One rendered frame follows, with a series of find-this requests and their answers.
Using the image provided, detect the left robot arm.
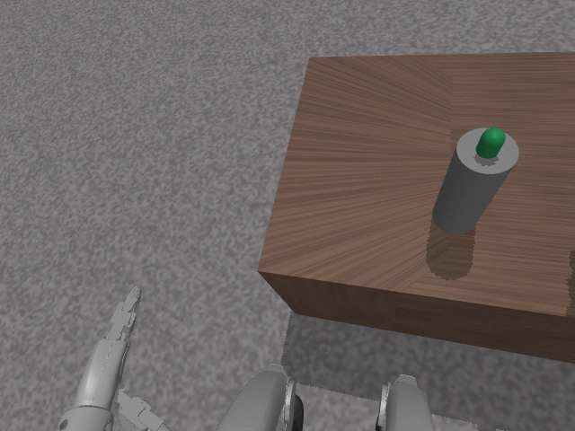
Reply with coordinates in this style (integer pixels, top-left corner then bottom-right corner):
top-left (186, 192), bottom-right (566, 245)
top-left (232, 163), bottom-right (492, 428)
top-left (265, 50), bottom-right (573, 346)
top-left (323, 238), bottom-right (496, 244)
top-left (57, 406), bottom-right (114, 431)

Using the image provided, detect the left robot hand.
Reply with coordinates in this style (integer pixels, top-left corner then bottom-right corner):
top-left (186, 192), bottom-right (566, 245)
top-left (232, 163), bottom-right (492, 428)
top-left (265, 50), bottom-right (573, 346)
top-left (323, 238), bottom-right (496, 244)
top-left (73, 286), bottom-right (172, 431)

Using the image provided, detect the bottle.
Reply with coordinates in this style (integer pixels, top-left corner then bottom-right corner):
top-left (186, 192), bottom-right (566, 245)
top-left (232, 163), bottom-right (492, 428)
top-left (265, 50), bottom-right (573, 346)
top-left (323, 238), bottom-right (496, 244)
top-left (432, 128), bottom-right (519, 234)

